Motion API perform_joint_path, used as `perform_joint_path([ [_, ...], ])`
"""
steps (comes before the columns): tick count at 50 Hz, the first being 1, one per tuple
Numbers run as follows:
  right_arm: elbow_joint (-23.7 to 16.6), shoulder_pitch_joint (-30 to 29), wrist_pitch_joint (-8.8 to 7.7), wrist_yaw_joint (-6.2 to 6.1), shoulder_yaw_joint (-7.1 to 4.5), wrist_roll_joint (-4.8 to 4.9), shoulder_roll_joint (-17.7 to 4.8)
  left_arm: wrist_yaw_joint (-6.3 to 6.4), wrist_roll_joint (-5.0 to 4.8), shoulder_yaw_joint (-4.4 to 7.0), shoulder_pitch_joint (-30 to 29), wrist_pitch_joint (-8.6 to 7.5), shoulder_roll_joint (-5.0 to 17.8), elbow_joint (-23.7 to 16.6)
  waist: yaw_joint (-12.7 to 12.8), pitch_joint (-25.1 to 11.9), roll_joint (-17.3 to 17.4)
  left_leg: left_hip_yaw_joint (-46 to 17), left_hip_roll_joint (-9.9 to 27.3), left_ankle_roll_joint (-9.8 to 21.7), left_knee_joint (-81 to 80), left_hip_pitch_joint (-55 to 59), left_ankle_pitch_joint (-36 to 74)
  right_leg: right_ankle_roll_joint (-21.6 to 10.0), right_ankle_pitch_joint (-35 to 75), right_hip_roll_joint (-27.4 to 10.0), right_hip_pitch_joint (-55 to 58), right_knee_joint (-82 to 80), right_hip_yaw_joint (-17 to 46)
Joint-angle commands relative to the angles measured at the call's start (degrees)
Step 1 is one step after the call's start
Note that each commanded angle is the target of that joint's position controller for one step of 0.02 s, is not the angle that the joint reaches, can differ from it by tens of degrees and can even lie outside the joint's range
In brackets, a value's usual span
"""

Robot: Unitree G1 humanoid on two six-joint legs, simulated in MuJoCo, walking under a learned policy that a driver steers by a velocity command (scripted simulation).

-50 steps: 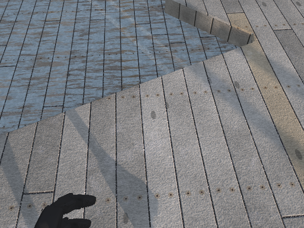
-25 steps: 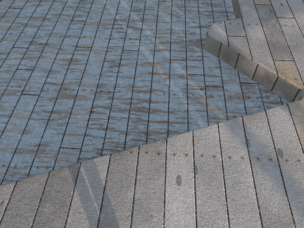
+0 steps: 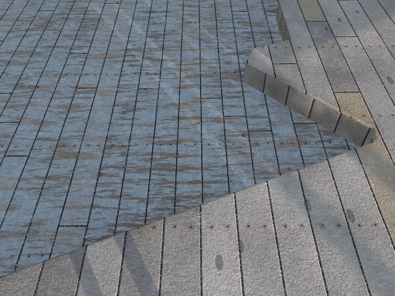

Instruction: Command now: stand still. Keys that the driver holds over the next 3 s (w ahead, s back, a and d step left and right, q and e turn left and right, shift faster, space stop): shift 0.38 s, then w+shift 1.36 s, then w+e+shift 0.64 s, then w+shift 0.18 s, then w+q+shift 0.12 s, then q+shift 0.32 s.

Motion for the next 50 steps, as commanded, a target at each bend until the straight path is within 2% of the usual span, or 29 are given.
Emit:
perform_joint_path([
  [1,-1.5,-1.3,-0.61,-0.05,-0.91,0.21,-4.7,0.21,-0.2,1.09,2.0,-0.62,6.5,-1.4,0.5,-0.1,-1.2,-2.0,1.8,2.6,-1.5,8.4,5.0,-2.4,1.8,-3.5,-7.4,-8.8,3.4],
  [9,1.1,-0.4,0.05,-0.47,-0.99,0.65,-5.0,0.01,-0.36,0.88,3.8,-0.11,5.1,-0.6,0.6,-1.3,-0.5,-2.2,2.2,3.1,0.3,10.1,10.8,-2.1,10.2,-2.5,-4.5,-6.9,1.8],
  [19,3.1,-1.5,0.8,-0.72,-1.07,0.71,-4.6,0.12,-0.28,0.81,5.2,0.16,4.1,0.3,0.3,0.2,-1.1,-2.3,2.1,2.9,0.3,10.7,10.2,-1.7,9.8,-2.1,-4.4,-7.6,1.3],
  [20,4.4,0.2,0.91,-0.63,-0.94,0.86,-3.7,0.19,-0.53,1.01,7.7,0.32,4.2,1.5,0.7,-2.0,-2.3,0.1,0.0,2.9,1.6,11.0,-3.0,-2.7,-2.8,-2.0,-3.2,-9.4,1.6],
  [21,4.5,0.1,0.86,-0.46,-1.43,1.52,-4.5,0.25,-1.24,1.89,8.5,0.5,6.7,1.4,1.2,0.7,-4.9,2.6,-2.5,2.9,5.1,6.1,-20.1,-5.5,-19.0,-3.8,-3.6,-11.8,5.2],
  [22,2.6,-3.9,0.15,-0.12,-1.67,1.8,-5.3,0.28,-1.78,2.78,10.8,0.15,9.5,1.1,3.2,5.0,-7.3,3.3,-2.6,2.8,9.4,-3.4,-25.8,-9.1,-32.8,-9.4,-2.1,-16.9,13.8],
  [23,-0.2,-9.4,-1.16,0.53,-1.37,2.76,-4.4,0.49,-2.39,3.85,11.6,-0.81,12.5,0.8,4.5,9.7,-12.0,4.1,-1.0,3.2,17.2,-12.8,-19.5,-13.3,-38.1,-18.3,0.1,-24.5,25.2],
  [24,-2.1,-12.9,-2.58,1.02,-1.41,3.13,-4.5,0.62,-1.85,4.01,11.0,-2.09,12.3,0.5,5.0,13.5,-11.4,0.6,2.6,4.0,23.3,-20.8,-17.5,-15.6,-33.5,-23.3,2.6,-26.9,31.3],
  [25,-2.2,-12.7,-3.69,1.45,-1.81,3.19,-4.8,0.56,-1.27,3.57,10.7,-3.24,10.1,0.1,4.1,13.6,-8.5,-1.3,4.9,4.5,27.4,-28.1,-16.3,-15.2,-27.5,-23.6,8.4,-26.0,30.8],
  [27,-2.1,-11.2,-5.42,2.26,-1.92,3.08,-4.1,-0.05,-1.69,3.2,10.0,-4.19,7.9,-0.7,3.0,10.7,-6.4,-1.8,7.3,4.8,26.0,-31.6,-12.8,-12.4,-17.7,-21.1,14.3,-23.6,24.2],
  [28,-2.2,-11.1,-5.96,2.6,-1.99,2.95,-4.0,-0.32,-1.92,3.2,9.3,-4.05,7.6,-1.3,2.8,9.1,-6.2,-0.6,7.2,4.5,20.8,-27.2,-11.0,-10.6,-13.9,-18.7,13.2,-23.6,19.4],
  [30,-2.0,-10.9,-6.2,3.23,-1.58,2.69,-2.2,-0.66,-1.84,3.58,8.5,-3.78,8.9,-2.4,2.4,7.3,-8.1,3.7,4.5,3.2,14.4,-14.5,-8.6,-9.4,-9.9,-14.8,5.5,-23.5,12.3],
  [31,-4.2,-10.6,-3.79,5.17,-1.44,-2.87,-2.0,-1.17,2.87,3.7,8.6,-3.56,9.5,-2.0,1.9,7.3,-9.8,7.3,1.9,2.5,10.5,-6.9,-10.2,-9.6,-11.7,-11.7,0.9,-24.4,8.9],
  [32,-4.1,-8.1,-2.5,5.67,-1.8,-2.96,-2.3,-1.38,2.87,4.02,8.1,-3.52,9.7,-2.0,0.8,7.7,-10.7,9.8,0.8,2.4,9.4,0.3,-8.7,-10.0,-12.4,-12.0,-3.6,-23.8,7.7],
  [33,-3.3,-3.1,-1.93,5.5,-2.2,-2.2,-3.0,-1.53,2.03,4.23,7.0,-3.6,10.4,-2.3,-1.6,7.2,-9.6,11.2,-0.3,2.6,7.8,7.8,-7.0,-10.2,-10.6,-12.1,-7.3,-21.2,6.5],
  [34,-1.3,4.7,-1.86,4.94,-3.05,-1.79,-4.8,-1.71,1.6,4.32,5.6,-3.84,11.0,-2.6,-5.5,5.1,-7.1,12.1,-2.2,2.9,6.5,16.5,-7.5,-9.8,-0.7,-11.0,-9.9,-13.7,4.3],
  [35,2.3,16.9,-2.56,3.98,-4.38,-1.68,-7.6,-1.96,1.8,4.06,4.6,-4.19,10.5,-2.8,-11.4,-0.4,-0.8,10.7,-2.5,3.5,4.8,28.7,-10.7,-8.9,11.7,-7.5,-13.2,3.6,0.0],
  [36,4.3,28.7,-3.46,2.72,-5.71,-2.8,-14.0,-2.04,2.5,3.2,1.5,-4.42,6.8,-5.0,-16.3,-6.0,14.6,-11.2,12.4,5.7,-4.8,35.6,-34.6,-6.4,4.6,-2.7,-23.0,31.3,-4.1],
  [37,4.2,26.3,-3.83,2.61,-4.44,-2.5,-14.1,-2.49,0.94,2.6,0.2,-5.26,2.2,-9.4,-11.3,-6.2,24.4,-44.3,20.7,8.3,-23.8,32.1,-52.8,-6.9,-11.0,5.9,-35.4,44.7,5.5],
  [38,1.3,14.3,-3.45,2.48,-3.87,-2.41,-12.7,-2.93,0.59,2.68,-0.9,-5.13,3.7,-10.3,-4.9,0.3,13.0,-41.6,22.9,9.4,-22.3,25.4,-51.6,-8.1,-3.8,0.0,-40.0,50.8,7.8],
  [39,-0.8,9.1,-3.73,2.78,-3.14,-1.95,-9.4,-3.6,0.76,3.06,-1.8,-5.11,5.8,-10.2,-3.1,1.4,3.5,-32.6,21.0,9.2,-18.9,20.4,-42.7,-8.3,3.1,-4.1,-38.7,49.5,5.7],
  [40,-1.1,7.4,-4.14,3.0,-2.65,-1.55,-7.9,-3.98,1.03,2.96,0.4,-4.87,4.9,-9.4,-0.6,1.5,1.2,-24.6,17.8,8.6,-19.2,15.8,-34.5,-7.5,6.1,-6.5,-34.2,45.5,4.8],
  [41,-1.3,6.6,-4.57,2.8,-2.07,-1.25,-6.6,-4.28,2.16,2.83,1.1,-4.03,4.0,-9.4,1.0,1.5,2.2,-20.0,15.5,8.0,-20.4,12.6,-30.8,-6.2,6.7,-7.7,-31.3,42.8,4.2],
  [42,-0.9,7.3,-5.0,2.53,-1.53,-1.39,-5.2,-4.82,2.59,2.59,1.0,-3.04,3.3,-9.7,1.6,2.6,3.6,-16.8,14.0,7.9,-21.7,10.2,-28.5,-5.0,8.2,-8.4,-30.2,41.7,3.5],
  [43,-0.3,9.2,-5.35,2.3,-1.29,-1.5,-4.5,-5.14,2.3,2.46,-0.3,-2.17,3.2,-10.4,1.5,4.0,3.8,-14.7,12.9,8.5,-22.7,9.7,-26.0,-4.2,10.0,-8.3,-31.4,41.3,2.5],
  [45,0.2,12.3,-5.84,2.05,-1.18,-1.15,-4.8,-5.29,1.88,2.39,-4.6,-1.13,3.8,-12.3,1.0,6.7,2.2,-11.7,12.1,9.8,-24.4,11.1,-20.6,-2.9,13.4,-8.4,-36.5,38.1,1.1],
  [48,0.4,16.8,-6.39,1.99,-0.84,-0.55,-4.7,-5.19,1.51,2.15,-13.9,-0.89,4.4,-16.1,-0.9,9.3,0.3,-6.6,11.0,11.2,-27.1,13.3,-10.8,-1.6,17.5,-7.4,-38.9,27.0,-1.3],
  [50,0.3,18.0,-6.8,1.87,-0.61,-0.38,-4.3,-5.48,1.02,1.65,-18.2,-0.94,3.7,-18.0,-1.4,10.0,0.8,-3.2,10.4,11.3,-29.3,13.9,-3.9,-2.3,21.4,-6.4,-35.3,18.2,-3.3],
])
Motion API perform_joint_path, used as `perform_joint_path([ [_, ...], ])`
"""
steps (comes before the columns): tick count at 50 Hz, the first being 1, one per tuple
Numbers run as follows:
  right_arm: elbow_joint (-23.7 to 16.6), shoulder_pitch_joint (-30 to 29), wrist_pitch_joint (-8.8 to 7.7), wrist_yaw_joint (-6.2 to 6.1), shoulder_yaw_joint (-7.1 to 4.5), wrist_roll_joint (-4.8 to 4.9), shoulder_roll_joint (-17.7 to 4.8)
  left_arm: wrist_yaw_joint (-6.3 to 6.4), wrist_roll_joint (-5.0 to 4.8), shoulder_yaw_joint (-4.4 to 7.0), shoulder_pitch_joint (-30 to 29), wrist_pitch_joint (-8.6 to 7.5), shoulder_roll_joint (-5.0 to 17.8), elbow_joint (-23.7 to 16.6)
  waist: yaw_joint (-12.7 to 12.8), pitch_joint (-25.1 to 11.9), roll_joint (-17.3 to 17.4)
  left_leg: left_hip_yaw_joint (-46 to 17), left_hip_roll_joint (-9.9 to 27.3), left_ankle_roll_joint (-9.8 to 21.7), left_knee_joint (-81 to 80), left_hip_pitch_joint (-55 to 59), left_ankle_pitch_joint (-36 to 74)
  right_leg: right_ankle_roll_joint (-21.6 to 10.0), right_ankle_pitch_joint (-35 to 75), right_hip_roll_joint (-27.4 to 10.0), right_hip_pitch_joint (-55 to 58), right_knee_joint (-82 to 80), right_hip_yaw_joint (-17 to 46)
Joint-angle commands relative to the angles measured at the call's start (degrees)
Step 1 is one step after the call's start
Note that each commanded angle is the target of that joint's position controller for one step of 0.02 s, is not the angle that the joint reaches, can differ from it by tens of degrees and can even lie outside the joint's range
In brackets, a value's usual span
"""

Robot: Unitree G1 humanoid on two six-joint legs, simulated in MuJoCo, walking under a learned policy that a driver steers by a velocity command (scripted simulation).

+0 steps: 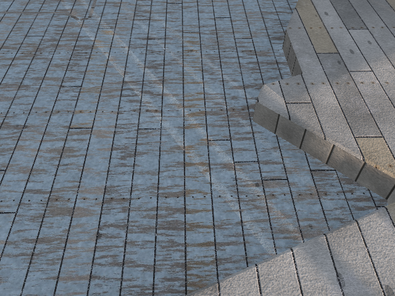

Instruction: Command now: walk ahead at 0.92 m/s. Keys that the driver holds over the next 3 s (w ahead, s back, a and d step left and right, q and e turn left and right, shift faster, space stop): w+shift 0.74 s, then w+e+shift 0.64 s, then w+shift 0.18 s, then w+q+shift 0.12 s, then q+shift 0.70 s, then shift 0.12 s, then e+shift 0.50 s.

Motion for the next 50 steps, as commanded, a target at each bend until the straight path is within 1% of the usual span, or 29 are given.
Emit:
perform_joint_path([
  [1,-3.3,-0.3,-1.59,-0.53,-0.99,0.54,-7.7,-0.39,-0.65,-0.29,-10.1,-0.34,2.1,-6.2,1.0,13.0,3.5,-8.3,14.6,7.8,-14.9,-7.7,7.8,-0.6,5.7,0.8,-0.8,-11.9,-2.4],
  [4,-2.6,1.4,-1.58,-0.84,-1.0,0.94,-8.6,-0.33,-0.65,-0.68,-13.0,-0.56,2.1,-7.9,0.7,13.3,3.7,-4.5,15.6,8.0,-15.3,0.5,23.7,-3.4,5.7,2.8,2.8,-19.7,-4.9],
  [6,-2.3,1.5,-1.1,-0.96,-1.15,0.51,-10.3,0.28,-0.74,-0.35,-11.5,-0.76,3.2,-8.1,2.0,10.1,5.5,-1.7,16.3,6.9,-8.7,6.5,48.6,-5.7,0.9,6.6,8.8,-22.6,-7.4],
  [8,-1.7,1.4,-0.01,-1.75,-2.07,-0.7,-13.8,1.26,-0.81,0.79,-2.0,-0.88,5.9,-6.1,7.1,3.3,9.8,-0.4,17.9,5.9,6.7,10.4,72.5,-7.6,-7.0,11.2,19.7,-21.8,-7.8],
  [9,-2.0,0.3,0.84,-2.09,-2.69,-1.24,-15.5,1.8,-1.08,2.06,8.7,-1.08,8.8,-2.9,11.7,-2.3,10.0,-0.1,18.0,5.0,20.2,8.5,73.8,-8.5,-10.6,12.8,30.5,-22.9,-6.7],
  [10,-2.9,-2.4,1.37,-2.09,-2.88,-1.08,-15.3,2.61,-0.43,3.28,21.8,-1.35,11.3,0.9,17.7,-8.2,8.5,0.4,15.8,4.4,38.9,-2.2,63.1,-10.2,-13.1,9.1,47.4,-24.7,-2.2],
  [11,-5.5,3.3,1.09,-0.17,-0.93,1.44,-5.7,3.42,2.05,5.01,27.0,-1.8,17.2,1.7,12.6,-17.5,-5.4,-1.8,7.4,2.7,64.3,-27.9,24.1,-16.2,-38.7,-9.2,69.7,-26.9,25.7],
  [12,-6.4,0.6,-0.67,0.37,-1.0,2.32,-6.3,2.66,1.06,4.83,25.7,-1.91,15.1,2.1,12.0,-21.0,-7.1,-11.2,-0.9,3.6,73.2,-39.0,-9.3,-17.2,-46.4,-14.7,70.6,-40.5,51.1],
  [13,-9.7,-9.2,-1.07,-0.35,-1.79,2.68,-9.2,2.43,0.84,4.39,18.2,-2.27,12.8,2.4,9.9,-7.8,-3.2,-12.8,3.3,4.9,74.8,-46.3,-3.1,-14.3,-35.7,-11.6,62.4,-41.2,42.2],
  [15,-9.8,-10.8,-1.23,-0.3,-1.54,1.44,-8.9,2.23,0.31,3.08,14.3,-3.43,7.1,3.3,5.7,0.2,4.4,-12.5,8.9,5.1,65.0,-40.2,3.3,-11.6,-21.9,-8.7,44.2,-42.9,26.4],
  [17,-10.0,-9.5,1.17,0.67,-0.94,-0.63,-6.4,2.65,-0.49,1.8,12.6,-4.15,4.0,4.5,1.0,3.5,0.7,-12.7,11.1,3.1,55.9,-32.4,2.6,-9.5,-22.1,-4.7,31.6,-46.3,18.3],
  [20,-14.7,-20.1,2.9,1.63,-0.48,-1.28,-7.2,3.05,-1.71,1.88,15.7,-5.5,6.4,5.5,1.9,10.9,0.4,-8.5,12.1,0.4,40.7,-34.5,7.9,-9.7,-17.2,-1.8,25.9,-52.9,11.8],
  [22,-14.5,-20.4,3.26,2.36,0.11,-2.29,-6.3,2.57,-0.61,2.93,18.0,-5.84,9.3,6.3,2.4,8.9,-0.2,-5.5,11.2,-0.7,39.3,-33.0,18.7,-11.8,-5.5,-1.6,27.4,-50.0,8.1],
  [24,-16.4,-25.5,1.66,2.8,-0.81,-0.03,-8.3,2.75,-2.32,1.65,19.5,-7.16,5.8,7.6,2.4,10.3,3.4,-5.9,10.5,1.0,24.6,-36.0,35.4,-8.8,-4.9,2.6,29.2,-46.8,3.7],
  [26,-15.2,-24.7,1.04,4.2,-0.87,-0.45,-8.3,3.1,-2.51,1.56,18.4,-7.55,6.7,7.2,2.6,7.0,0.9,-5.0,9.9,2.7,22.3,-25.4,50.7,-7.1,-10.0,1.8,26.4,-44.7,2.3],
  [31,-20.3,-38.1,0.98,3.88,-0.83,-1.39,-9.0,5.32,0.63,0.61,29.4,-5.66,7.2,9.8,10.0,13.4,3.0,-2.0,9.1,3.3,15.2,-39.7,41.8,-7.2,-2.3,-0.9,43.8,-33.6,3.3],
  [33,-19.8,-37.8,0.38,3.17,-0.28,-1.8,-7.9,6.58,0.71,0.13,30.1,-4.62,7.3,10.5,11.1,13.3,2.4,-0.8,8.4,2.6,7.3,-39.0,40.8,-6.1,7.1,-0.7,51.0,-27.6,2.6],
  [35,-15.5,-24.9,0.39,1.74,-1.04,-1.82,-9.5,7.27,0.24,0.05,29.3,-3.56,8.9,10.5,6.6,6.8,-0.8,-2.7,8.5,3.4,4.4,-25.9,39.7,-6.9,21.2,-0.8,52.0,-11.0,3.8],
  [36,-11.9,-13.3,0.45,0.7,-2.45,-2.14,-12.5,7.38,0.41,-0.11,28.3,-2.81,8.6,10.9,1.2,2.0,0.5,-1.0,7.5,4.0,5.6,-13.9,37.2,-7.8,26.9,-0.8,49.8,3.1,4.8],
  [37,-7.3,1.1,0.41,0.15,-3.95,-3.1,-14.9,7.23,-0.56,0.46,25.0,-2.21,8.6,11.3,-7.5,-2.6,4.7,-2.0,9.4,6.1,3.5,2.6,39.8,-6.7,20.9,2.9,40.2,26.7,2.2],
  [38,-5.9,5.7,0.95,0.3,-5.1,-3.39,-18.8,6.55,-1.69,0.96,22.3,-3.18,5.4,9.3,-6.7,-6.6,17.1,-6.4,16.9,6.5,21.2,24.4,53.0,-4.9,-37.8,12.6,12.3,54.7,1.2],
  [39,-7.5,8.0,0.61,1.19,-4.73,-3.09,-19.7,7.24,-5.24,0.09,24.0,-4.64,5.0,5.2,-4.8,-18.0,20.0,-18.0,26.8,8.6,37.3,43.3,76.2,-5.5,-40.1,10.4,-5.6,59.2,10.3],
  [40,-8.3,6.5,0.45,1.24,-5.44,-2.09,-19.5,7.42,-6.63,-0.22,21.2,-4.77,7.2,4.9,-8.1,-25.3,14.1,-31.8,33.3,16.1,26.9,47.6,43.6,-4.5,-31.9,8.4,-17.5,58.0,9.6],
  [41,-8.0,3.4,0.68,-0.04,-5.01,-2.84,-15.8,7.06,-4.01,-0.77,15.1,-4.14,6.8,4.2,-6.7,-17.3,4.3,-31.7,31.9,14.7,14.2,31.6,17.9,-4.0,-26.5,4.3,-16.8,48.8,5.5],
  [43,-7.5,-1.3,-0.95,-0.57,-3.45,-3.64,-11.8,5.15,0.38,-0.85,11.6,-2.22,5.2,4.1,-2.0,-3.3,-1.4,-29.9,31.5,14.4,9.8,4.6,14.2,-3.7,-25.1,0.8,-9.7,45.7,5.6],
  [44,-5.8,-2.3,-1.96,-0.37,-2.15,-1.93,-7.6,3.95,1.23,-0.56,7.7,-1.52,3.9,2.0,1.0,2.5,-3.9,-23.4,28.6,9.3,7.7,-4.4,12.8,-3.6,-19.3,-2.3,-8.7,36.0,7.9],
  [45,-5.6,-8.5,-2.59,-0.38,-1.39,-0.18,-6.7,2.43,0.41,-1.54,1.6,-0.36,0.5,-2.4,5.4,10.4,-0.2,-14.2,23.4,4.7,-1.6,-22.4,6.7,-2.1,-15.6,-3.4,-0.4,20.1,7.2],
  [47,-7.1,-16.1,-3.94,0.35,-1.35,0.19,-7.2,0.18,0.53,-2.21,3.6,-0.11,-0.8,-2.9,8.9,12.3,7.7,-0.4,15.9,2.0,-3.4,-33.8,18.0,-2.5,1.6,-2.5,13.9,3.1,3.6],
  [50,-8.2,-14.2,-4.46,0.72,-2.23,1.5,-11.4,-0.33,-1.03,-1.86,3.4,-0.56,1.1,-2.2,8.2,7.7,4.3,6.2,15.4,1.5,-3.3,-22.7,36.9,-4.8,9.5,1.6,19.5,-7.6,-3.7],
])
Over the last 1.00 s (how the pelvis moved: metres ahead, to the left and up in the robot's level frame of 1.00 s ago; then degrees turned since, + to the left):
0.29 0.10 0.01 1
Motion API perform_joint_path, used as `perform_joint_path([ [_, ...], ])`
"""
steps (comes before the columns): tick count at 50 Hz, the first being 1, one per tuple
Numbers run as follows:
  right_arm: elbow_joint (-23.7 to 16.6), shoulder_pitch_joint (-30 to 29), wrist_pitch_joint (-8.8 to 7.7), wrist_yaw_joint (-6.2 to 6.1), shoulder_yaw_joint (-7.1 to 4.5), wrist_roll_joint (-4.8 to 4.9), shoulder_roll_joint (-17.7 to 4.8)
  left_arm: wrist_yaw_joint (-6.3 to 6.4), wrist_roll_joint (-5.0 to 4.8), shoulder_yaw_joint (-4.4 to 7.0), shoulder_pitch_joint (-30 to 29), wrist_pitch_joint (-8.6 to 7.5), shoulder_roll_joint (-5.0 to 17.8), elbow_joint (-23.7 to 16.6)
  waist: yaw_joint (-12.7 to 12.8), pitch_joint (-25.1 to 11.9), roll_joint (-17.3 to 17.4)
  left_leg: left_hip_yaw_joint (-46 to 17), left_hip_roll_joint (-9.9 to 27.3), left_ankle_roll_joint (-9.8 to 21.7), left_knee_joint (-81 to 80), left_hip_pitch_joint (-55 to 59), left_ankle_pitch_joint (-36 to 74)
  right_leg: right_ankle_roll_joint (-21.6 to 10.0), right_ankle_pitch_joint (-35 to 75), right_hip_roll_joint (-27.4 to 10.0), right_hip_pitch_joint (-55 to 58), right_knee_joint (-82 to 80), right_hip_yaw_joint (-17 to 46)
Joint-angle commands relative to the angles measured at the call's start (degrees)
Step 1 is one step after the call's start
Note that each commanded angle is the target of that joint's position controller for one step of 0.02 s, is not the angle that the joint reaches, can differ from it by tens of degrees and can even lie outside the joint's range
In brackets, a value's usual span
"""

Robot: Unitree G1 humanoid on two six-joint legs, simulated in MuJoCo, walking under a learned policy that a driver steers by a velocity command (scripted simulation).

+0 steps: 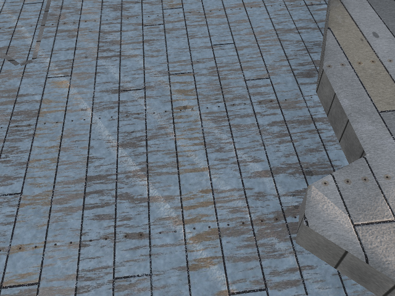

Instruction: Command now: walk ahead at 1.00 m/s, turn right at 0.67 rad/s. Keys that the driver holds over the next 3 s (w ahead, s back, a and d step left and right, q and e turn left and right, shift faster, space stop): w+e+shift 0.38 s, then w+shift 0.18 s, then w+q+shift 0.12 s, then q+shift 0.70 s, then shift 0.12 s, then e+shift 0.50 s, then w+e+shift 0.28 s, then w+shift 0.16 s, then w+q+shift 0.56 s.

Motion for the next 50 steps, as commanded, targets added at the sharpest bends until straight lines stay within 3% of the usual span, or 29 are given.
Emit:
perform_joint_path([
  [1,-7.4,-10.5,-2.28,0.06,-1.18,1.47,-8.9,-1.08,-0.44,-0.15,3.4,-0.43,1.7,-1.9,5.6,3.8,3.9,-0.3,15.5,1.9,-12.1,-14.4,52.9,-2.9,7.8,2.5,18.7,-10.9,-4.4],
  [3,-7.2,-6.5,-0.04,-1.37,-1.55,0.7,-10.8,-0.76,-0.02,0.82,3.8,-0.86,4.5,-1.6,5.6,0.4,5.5,1.4,14.8,0.6,-1.6,-2.9,72.0,-5.2,1.6,8.9,20.7,-14.7,-9.5],
  [5,-9.4,-8.7,2.12,-2.86,-2.3,-0.7,-13.6,-0.29,-1.49,3.75,24.2,0.14,9.0,3.3,16.6,-14.6,5.7,0.6,15.1,0.0,29.1,-6.6,80.6,-7.6,-5.6,14.1,46.5,-14.1,-7.4],
  [6,-10.2,-9.0,2.44,-1.82,-2.5,-0.4,-14.1,0.37,-1.33,5.1,26.6,0.08,11.7,3.7,16.3,-13.3,0.8,1.3,9.9,-0.9,50.5,-16.6,43.7,-11.3,-10.2,10.4,52.3,-20.1,0.4],
  [7,-13.2,-7.0,2.16,-1.04,-0.29,-2.16,-4.8,0.78,-1.14,5.76,21.4,0.96,16.3,2.6,8.3,-12.3,-11.8,-3.1,2.0,-2.8,73.9,-36.8,-8.4,-18.4,-10.6,-1.5,59.3,-19.7,24.3],
  [8,-20.1,-10.8,0.69,-0.55,0.56,-0.21,-5.2,1.64,0.05,6.22,22.2,1.81,18.7,1.4,8.1,-17.5,-14.2,-15.3,0.1,-2.9,75.0,-52.4,-7.1,-24.6,-29.4,-8.4,67.1,-37.6,51.0],
  [10,-20.7,-18.4,-0.28,-0.44,0.71,-1.2,-8.3,3.21,-0.12,5.66,19.9,1.27,13.3,1.9,6.0,-3.3,4.1,-17.8,6.9,-2.2,60.7,-53.1,1.1,-17.5,-28.7,-7.3,52.3,-43.6,45.8],
  [12,-20.2,-17.0,1.57,-0.74,1.2,-3.29,-7.6,3.59,-1.15,4.65,16.8,-0.46,10.9,1.3,0.5,0.9,7.4,-17.8,9.1,-3.9,53.4,-43.4,1.7,-15.0,-8.5,-1.4,37.6,-41.5,33.8],
  [14,-21.2,-16.6,4.05,-0.36,1.62,-3.39,-6.6,3.35,-1.42,4.33,14.6,-1.87,10.6,-0.1,-2.0,0.4,4.6,-16.9,10.5,-6.1,44.8,-38.3,0.2,-15.2,-9.7,1.7,29.4,-44.5,29.1],
  [17,-25.8,-27.3,4.48,0.49,2.59,-2.19,-5.0,2.65,-1.41,5.1,14.1,-2.63,12.1,-1.6,0.1,2.6,5.0,-12.8,9.1,-7.4,27.9,-31.8,13.1,-12.7,-3.8,7.4,21.9,-47.4,22.3],
  [19,-28.1,-30.7,4.11,0.75,3.27,-0.92,-3.8,2.06,-1.89,5.8,16.6,-2.87,12.8,-1.7,2.7,2.5,1.3,-11.9,7.3,-6.4,16.2,-26.3,23.4,-10.2,6.3,7.8,23.0,-46.1,21.5],
  [22,-28.8,-31.3,3.67,0.36,2.65,-0.82,-5.6,2.06,-2.23,5.96,20.3,-3.18,12.7,-1.0,5.0,-0.1,-0.2,-11.8,5.7,-3.6,7.8,-23.1,29.4,-7.3,15.2,4.4,33.9,-44.3,22.5],
  [24,-27.1,-25.1,3.29,-0.32,1.05,-1.11,-8.9,2.62,-1.55,6.07,21.0,-3.3,14.1,-0.7,2.3,-5.0,-0.9,-11.8,3.3,-1.7,6.2,-18.6,23.8,-4.9,31.1,2.7,43.3,-35.5,22.3],
  [26,-22.4,-6.0,3.0,-1.93,-1.17,-0.6,-12.5,2.56,-0.02,6.19,16.8,-3.06,15.6,-1.4,-9.0,-14.0,-0.5,-10.9,4.0,-0.3,7.0,-0.8,16.0,-2.6,35.4,4.6,40.2,-11.7,19.5],
  [27,-20.4,5.0,3.02,-3.02,-2.24,-1.92,-16.3,2.58,0.36,4.48,15.6,-3.48,9.6,-3.1,-12.7,-20.3,5.4,-22.2,13.4,0.2,9.2,11.9,-1.9,-1.8,17.1,7.7,29.1,9.7,16.3],
  [28,-19.5,1.2,3.04,-1.96,-3.42,-2.9,-21.7,1.79,-3.53,2.71,26.0,-3.66,2.7,-5.5,-2.4,-25.9,32.8,-59.1,26.5,6.8,-7.5,20.8,-10.2,1.2,-22.6,17.3,11.8,26.1,10.8],
  [29,-21.8,-6.5,3.54,-0.8,-3.13,-2.75,-16.3,2.72,-1.43,2.15,24.2,-3.07,6.2,-3.7,-1.8,-18.6,19.4,-62.0,25.2,9.3,-9.2,15.5,-18.8,-0.3,-20.3,12.1,4.4,31.1,10.9],
  [31,-20.1,-7.0,3.31,-0.22,-1.46,-2.05,-9.3,1.97,0.62,2.06,10.5,-3.15,7.5,-6.2,-3.8,-7.3,2.1,-44.2,19.0,9.9,-7.7,2.0,0.8,0.0,-16.4,8.4,3.9,27.6,8.8],
  [35,-14.2,-2.0,1.85,-0.25,-0.17,-0.31,-6.8,0.69,2.67,0.08,4.3,-1.86,4.0,-12.4,0.9,-0.9,5.7,-37.9,13.2,10.8,-10.3,-6.2,16.0,2.4,-20.1,4.0,0.0,17.4,6.8],
  [37,-14.0,-2.1,1.7,-0.43,-0.42,0.23,-8.1,0.77,2.14,-0.56,1.4,-2.03,4.6,-14.2,1.7,0.6,2.1,-33.7,12.3,11.4,-12.3,-10.2,30.2,4.9,-16.0,3.4,1.6,5.5,4.9],
  [40,-13.5,-2.7,2.29,-0.08,-1.6,0.99,-10.8,0.51,0.69,-2.17,-2.6,-2.96,2.5,-15.6,1.0,-0.3,6.4,-24.4,5.9,7.3,-10.3,-18.7,49.3,6.6,-2.4,8.3,20.3,-17.4,1.0],
  [41,-15.1,-2.9,2.02,-1.36,-2.5,4.41,-12.7,1.27,-2.07,-0.38,-5.1,-4.86,5.9,-15.9,0.3,-2.3,4.5,-27.8,7.5,7.1,-8.3,-16.6,42.2,6.8,2.1,9.2,22.6,-22.9,5.1],
  [43,-14.8,-1.3,2.55,-2.43,-3.21,4.74,-14.1,1.98,-2.01,0.93,-6.3,-5.45,8.8,-16.2,0.5,-4.3,5.2,-31.2,8.5,5.1,-5.1,-13.1,38.9,6.0,8.0,10.0,27.4,-29.5,7.1],
  [45,-15.8,-2.2,3.56,-2.7,-3.3,3.95,-12.0,3.09,-0.95,2.13,-1.0,-5.19,9.7,-15.0,3.6,-8.3,6.2,-30.1,4.4,1.0,6.0,-13.5,41.0,4.3,13.8,9.2,37.6,-33.1,6.8],
  [46,-17.9,-4.0,4.51,-2.42,-2.82,3.22,-9.4,3.71,0.23,2.41,7.5,-4.91,10.1,-13.5,7.5,-14.6,6.6,-28.8,1.8,-1.4,19.1,-19.5,32.6,2.2,20.5,3.2,50.4,-29.5,9.8],
  [47,-20.8,-3.7,4.98,-2.65,-1.38,1.44,-4.1,4.57,1.31,2.83,16.0,-3.96,13.1,-12.5,9.3,-22.5,-4.0,-22.7,-3.8,-4.2,39.6,-31.2,-2.5,-2.4,47.2,-12.0,63.8,-23.3,21.3],
  [48,-21.4,8.8,4.92,-2.26,-0.36,2.56,-4.2,3.32,1.01,2.27,15.5,-3.27,11.9,-12.4,3.2,-35.0,-17.5,-24.4,-3.1,-4.8,54.6,-36.0,-22.7,-12.3,51.3,-26.0,70.7,-23.1,38.4],
  [49,-20.5,9.6,6.1,-2.34,-1.08,3.1,-8.0,2.98,-0.46,2.8,10.0,-2.15,10.6,-13.5,1.9,-32.3,-12.6,-23.1,2.0,-5.9,60.7,-39.4,-16.7,-13.5,31.2,-23.4,64.8,-27.1,39.5],
  [50,-21.1,3.8,7.26,-2.83,-1.92,3.02,-9.8,3.26,-1.14,2.07,6.6,-1.52,6.4,-14.4,2.1,-22.9,-6.6,-19.9,4.1,-6.8,59.9,-42.9,-11.9,-10.6,21.3,-18.5,56.9,-29.6,30.2],
])
Over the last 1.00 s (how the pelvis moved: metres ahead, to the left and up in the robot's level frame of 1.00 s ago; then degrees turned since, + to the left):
0.96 0.01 -0.17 -7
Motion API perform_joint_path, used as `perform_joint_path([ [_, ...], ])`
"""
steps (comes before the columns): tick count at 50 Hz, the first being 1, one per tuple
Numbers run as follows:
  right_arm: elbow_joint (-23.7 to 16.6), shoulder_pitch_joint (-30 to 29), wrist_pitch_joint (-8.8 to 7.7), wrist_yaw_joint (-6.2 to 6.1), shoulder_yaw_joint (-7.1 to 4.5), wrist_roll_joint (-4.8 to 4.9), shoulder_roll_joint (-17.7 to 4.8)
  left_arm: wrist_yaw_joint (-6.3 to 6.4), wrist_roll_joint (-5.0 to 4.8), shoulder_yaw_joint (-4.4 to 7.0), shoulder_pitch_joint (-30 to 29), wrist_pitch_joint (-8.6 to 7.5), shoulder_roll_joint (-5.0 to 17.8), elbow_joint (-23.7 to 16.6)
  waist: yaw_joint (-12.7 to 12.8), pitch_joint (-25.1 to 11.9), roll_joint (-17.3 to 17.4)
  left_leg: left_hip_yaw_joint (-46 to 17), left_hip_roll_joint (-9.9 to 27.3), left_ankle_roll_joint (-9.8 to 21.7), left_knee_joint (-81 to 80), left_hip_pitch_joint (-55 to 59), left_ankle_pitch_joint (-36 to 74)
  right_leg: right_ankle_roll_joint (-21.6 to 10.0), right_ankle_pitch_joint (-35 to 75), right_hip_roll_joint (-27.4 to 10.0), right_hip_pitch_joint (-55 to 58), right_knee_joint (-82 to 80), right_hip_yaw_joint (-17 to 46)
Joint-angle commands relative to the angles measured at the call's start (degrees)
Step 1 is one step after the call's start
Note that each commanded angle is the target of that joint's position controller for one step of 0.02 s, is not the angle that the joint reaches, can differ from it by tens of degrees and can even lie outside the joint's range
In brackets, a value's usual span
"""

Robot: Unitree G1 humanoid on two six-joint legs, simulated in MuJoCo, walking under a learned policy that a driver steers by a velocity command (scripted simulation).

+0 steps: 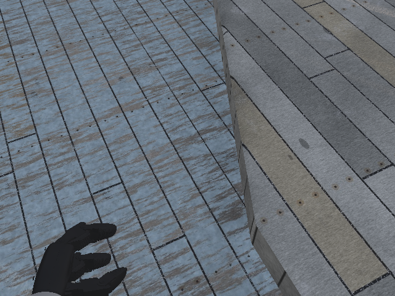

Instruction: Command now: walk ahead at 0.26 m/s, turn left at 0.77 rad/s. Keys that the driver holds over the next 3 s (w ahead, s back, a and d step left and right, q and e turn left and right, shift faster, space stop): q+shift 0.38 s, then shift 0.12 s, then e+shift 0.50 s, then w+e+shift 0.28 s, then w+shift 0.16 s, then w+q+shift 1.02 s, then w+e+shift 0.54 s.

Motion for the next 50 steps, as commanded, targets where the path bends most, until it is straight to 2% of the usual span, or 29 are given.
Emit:
perform_joint_path([
  [1,-6.7,1.8,1.68,-1.08,-2.13,-0.34,-8.1,0.6,-1.21,2.91,10.4,1.95,5.6,-0.7,6.7,-15.6,-4.9,3.5,7.7,-3.5,17.8,-24.6,3.0,-14.1,23.1,-22.6,33.3,-7.8,19.7],
  [2,-7.3,0.5,2.71,-1.5,-2.84,-0.72,-8.4,0.67,-0.99,2.78,8.0,2.17,4.9,-0.4,4.9,-11.1,-5.0,3.7,9.1,-4.0,16.2,-22.9,4.4,-13.3,21.5,-20.6,25.5,-10.0,15.6],
  [4,-9.5,-1.7,3.93,-1.27,-2.31,-0.66,-4.8,0.85,-0.2,3.99,5.7,2.08,6.8,0.9,3.3,-5.6,-7.1,5.3,11.0,-3.5,9.4,-18.5,6.7,-12.0,17.1,-19.2,14.2,-15.0,8.4],
  [6,-11.5,-5.6,4.02,-0.97,-2.06,-1.08,-3.9,1.39,-0.12,5.17,5.2,1.65,9.3,2.2,3.7,-6.0,-6.6,6.0,12.0,-3.0,1.9,-17.2,11.8,-12.5,18.3,-19.5,13.2,-16.6,4.1],
  [9,-12.0,-8.2,3.68,0.78,-2.13,-1.06,-4.5,2.24,-0.82,5.95,3.1,2.01,10.4,2.9,3.5,-8.9,-7.1,7.2,12.0,-1.3,-9.6,-10.5,23.0,-10.8,14.3,-18.6,13.6,-15.9,-3.0],
  [15,-15.1,-14.8,5.15,3.33,-4.0,-1.03,-8.3,0.94,-3.64,7.74,5.5,2.81,12.8,4.5,4.6,-7.1,-6.5,12.6,8.4,3.5,-26.6,-2.9,23.6,-5.2,3.6,-20.1,17.6,-8.6,-9.2],
  [16,-15.0,-13.9,5.14,2.97,-4.65,-1.19,-9.0,0.64,-3.97,7.7,7.1,2.97,11.8,5.0,4.3,-7.3,-4.8,13.3,6.6,4.8,-29.7,0.7,25.1,-3.1,1.8,-18.6,17.1,-4.0,-11.1],
  [17,-14.3,-9.8,4.98,2.13,-6.03,-1.62,-12.1,0.11,-3.48,7.48,10.6,3.19,10.1,6.1,3.0,-8.2,1.2,9.7,6.6,7.3,-33.9,8.4,33.9,-0.1,-0.9,-15.3,12.9,6.5,-14.0],
  [18,-15.8,-8.4,4.68,1.13,-8.22,-1.81,-21.8,-0.23,-1.28,6.95,13.1,3.33,8.3,3.6,5.5,-7.3,22.2,-14.9,20.9,16.1,-38.4,19.7,57.9,5.7,-29.7,-6.5,-6.6,28.6,-17.3],
  [19,-18.1,-9.2,2.88,1.86,-7.28,-3.34,-21.1,0.14,-0.07,6.58,8.2,3.23,8.9,1.3,3.3,-14.5,19.1,-28.2,25.3,24.2,-41.7,20.8,51.0,5.8,-35.5,-1.4,-14.8,41.0,-2.7],
  [20,-18.1,-9.6,1.6,2.57,-6.47,-3.43,-18.4,0.32,-1.47,7.14,4.7,3.15,11.2,1.2,1.8,-15.2,10.5,-23.1,24.7,22.5,-43.3,20.2,47.1,3.8,-31.2,-2.2,-16.2,43.6,1.1],
  [21,-17.8,-11.7,1.0,2.29,-5.69,-2.51,-16.5,0.89,-1.93,7.02,4.9,3.3,10.9,2.0,3.5,-13.4,7.0,-18.7,22.7,19.4,-42.6,17.6,44.1,2.3,-26.3,-3.0,-16.1,41.4,2.0],
  [22,-18.1,-14.1,1.33,1.71,-4.81,-1.48,-13.9,1.52,-1.23,7.05,6.4,3.72,11.2,3.2,4.9,-12.3,4.5,-15.1,21.2,16.9,-41.9,15.0,42.7,2.4,-22.6,-4.4,-15.0,38.6,2.2],
  [23,-18.7,-16.7,1.87,1.12,-4.16,-1.52,-12.6,1.71,-0.88,7.16,7.4,4.11,11.8,3.9,6.3,-11.8,5.3,-12.6,20.0,15.9,-41.7,10.9,43.3,2.7,-20.1,-4.8,-11.6,35.8,2.0],
  [25,-19.3,-18.4,2.13,0.57,-3.65,-2.9,-12.2,1.3,-1.07,6.78,9.4,4.52,10.8,5.2,7.5,-12.9,5.0,-9.4,17.7,15.3,-41.6,6.4,46.4,3.4,-16.8,-3.4,-5.6,32.7,0.5],
  [27,-19.0,-19.6,1.74,0.37,-3.04,-2.92,-10.6,0.73,-1.37,5.53,11.1,4.92,8.4,7.1,7.6,-14.0,4.1,-5.8,17.0,14.8,-40.7,6.6,47.9,4.1,-14.6,-3.9,-2.4,25.4,0.0],
  [30,-16.7,-19.6,1.13,0.73,-1.15,-3.69,-5.8,-0.38,-1.9,3.74,12.1,5.36,5.5,8.5,6.7,-14.5,5.9,-2.2,16.8,14.6,-41.8,2.7,42.7,4.1,-10.7,-5.5,7.7,14.8,-0.5],
  [32,-15.2,-19.2,0.85,1.27,-1.39,-4.15,-7.2,-0.76,-2.37,4.22,11.3,5.7,7.9,7.8,6.0,-11.6,7.0,-2.4,17.8,15.1,-42.7,0.5,35.8,3.4,-10.5,-4.3,10.3,12.0,-1.9],
  [34,-14.7,-19.6,1.17,1.02,-2.17,-3.56,-9.6,-0.86,-2.5,4.99,10.6,5.8,10.4,6.5,6.2,-8.2,7.4,-2.8,18.6,14.6,-41.9,1.4,32.6,2.0,-11.4,-2.7,9.3,8.1,-3.7],
  [36,-14.3,-18.6,1.64,0.22,-2.59,-2.56,-9.9,-0.87,-2.2,5.27,11.5,5.64,10.9,5.9,6.6,-6.8,7.1,-2.4,18.3,12.2,-39.5,4.0,30.5,0.1,-6.6,-2.5,9.7,1.9,-3.8],
  [37,-14.3,-17.7,1.7,-0.28,-2.71,-2.38,-9.2,-0.8,-1.83,5.59,11.5,5.61,12.1,5.4,6.1,-6.1,4.1,-0.6,16.3,9.5,-36.2,4.1,27.0,-1.6,3.1,-4.3,10.2,-0.9,-0.4],
  [38,-15.3,-16.1,1.48,-0.64,-2.84,-3.41,-8.0,-0.44,-1.84,6.56,11.3,5.58,15.4,5.0,3.5,-5.8,-4.0,5.1,10.4,5.8,-29.4,1.6,21.6,-4.6,13.9,-8.7,10.8,-2.7,7.8],
  [39,-16.7,-18.7,1.43,-0.84,-2.65,-3.85,-6.6,-0.11,-2.22,7.24,12.5,5.65,16.3,4.9,4.5,-4.9,-11.3,11.3,3.5,2.2,-21.8,-3.3,16.8,-10.2,12.1,-13.2,11.4,-7.9,18.0],
  [40,-18.1,-23.3,1.33,-0.93,-2.5,-3.44,-5.7,0.01,-1.63,7.42,14.6,5.5,16.2,4.6,7.7,-3.8,-15.1,10.0,-0.8,0.9,-15.1,-10.7,8.4,-15.1,11.0,-16.9,15.4,-12.5,27.3],
  [41,-19.1,-25.8,1.4,-0.82,-2.66,-2.92,-5.4,0.09,-0.75,7.44,18.1,4.78,15.5,5.0,10.4,-5.0,-15.1,5.2,-0.8,0.6,-4.2,-17.0,-3.1,-17.9,12.3,-19.4,20.3,-14.7,32.1],
  [43,-18.1,-22.9,1.48,-0.44,-3.11,-2.32,-5.3,0.47,-2.07,7.72,15.1,3.91,15.1,4.2,7.4,-6.7,-9.0,1.1,1.4,0.4,1.4,-20.2,-0.3,-14.8,14.7,-16.3,23.7,-11.5,27.0],
  [45,-17.9,-23.9,0.99,-0.28,-2.87,-2.67,-4.0,1.25,-3.64,7.78,12.1,5.22,13.4,3.3,7.0,-8.2,-7.3,2.0,2.3,-0.4,-8.8,-18.2,4.8,-11.1,13.1,-12.3,24.4,-10.2,22.5],
  [47,-17.6,-24.2,0.39,0.55,-2.38,-2.27,-2.0,1.67,-3.32,8.29,11.8,7.07,13.9,2.7,7.4,-9.5,-8.4,3.4,0.6,-1.1,-16.8,-13.0,7.9,-9.9,11.3,-9.8,22.8,-9.5,22.0],
  [50,-15.6,-20.2,-0.1,1.7,-2.89,-1.41,-3.3,1.37,-3.37,8.94,11.0,8.07,15.0,1.7,7.1,-10.8,-11.1,4.2,-0.9,-0.8,-28.5,-3.9,11.9,-9.4,7.3,-8.7,18.7,-9.6,24.6],
])
Over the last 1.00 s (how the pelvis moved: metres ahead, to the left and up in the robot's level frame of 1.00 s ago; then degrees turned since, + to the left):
0.87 -0.18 0.00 -14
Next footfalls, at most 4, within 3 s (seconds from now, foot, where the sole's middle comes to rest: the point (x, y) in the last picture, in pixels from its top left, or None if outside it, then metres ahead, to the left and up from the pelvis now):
0.34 left None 0.17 0.17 -0.76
0.74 right None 0.25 -0.04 -0.76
1.06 left None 0.18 0.19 -0.76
1.56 right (237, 295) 0.42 -0.14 -0.76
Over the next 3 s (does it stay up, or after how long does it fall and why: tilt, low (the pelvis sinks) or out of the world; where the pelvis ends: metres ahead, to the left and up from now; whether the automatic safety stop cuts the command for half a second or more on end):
stays up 1.51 0.29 0.01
